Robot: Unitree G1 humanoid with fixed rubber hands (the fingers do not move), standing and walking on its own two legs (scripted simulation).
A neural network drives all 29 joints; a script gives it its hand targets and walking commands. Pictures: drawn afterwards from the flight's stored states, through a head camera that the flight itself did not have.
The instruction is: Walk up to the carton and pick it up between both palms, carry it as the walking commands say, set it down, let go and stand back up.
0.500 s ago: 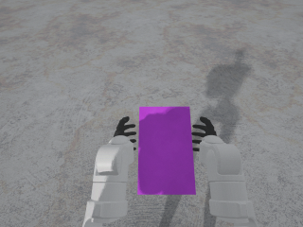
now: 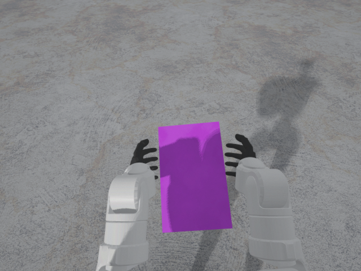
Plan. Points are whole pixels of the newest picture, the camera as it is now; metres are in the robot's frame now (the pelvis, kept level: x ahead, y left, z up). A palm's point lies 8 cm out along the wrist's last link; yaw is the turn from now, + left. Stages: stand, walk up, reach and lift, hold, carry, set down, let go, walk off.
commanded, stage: carry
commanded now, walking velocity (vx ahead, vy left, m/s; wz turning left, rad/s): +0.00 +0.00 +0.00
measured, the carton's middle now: (193, 178) +0.36 -0.01 -0.01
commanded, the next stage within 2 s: none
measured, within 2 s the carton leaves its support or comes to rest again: neither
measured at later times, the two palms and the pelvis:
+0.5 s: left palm (144, 174) +0.30 +0.09 +0.10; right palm (253, 170) +0.31 -0.13 +0.09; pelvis -0.01 -0.02 +0.01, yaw +2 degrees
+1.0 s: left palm (156, 182) +0.31 +0.07 +0.06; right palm (259, 176) +0.31 -0.15 +0.06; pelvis +0.00 -0.04 +0.01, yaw +1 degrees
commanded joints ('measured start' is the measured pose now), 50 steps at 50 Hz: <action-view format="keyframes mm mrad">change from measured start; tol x32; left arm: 1 -326 -1046 -423 -176 -304 -48 -185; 23 -350 -815 -90 390 -50 -230 -216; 50 -360 -922 -317 245 -141 -436 -282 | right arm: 1 -276 975 400 -107 264 -56 189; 23 -449 738 170 388 123 -246 235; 50 -496 825 350 191 168 -465 257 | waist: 1 21 136 -493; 8 17 -217 -395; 16 23 200 -350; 50 11 -25 -332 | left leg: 1 440 260 -320 -158 607 62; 9 185 57 18 -128 22 -10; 14 295 170 -134 -177 390 3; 50 224 137 -39 -108 299 -15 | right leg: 1 15 59 27 -110 -61 -19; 7 291 -108 124 -180 566 -80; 16 129 20 39 -143 88 -61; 50 249 -28 96 -227 526 -89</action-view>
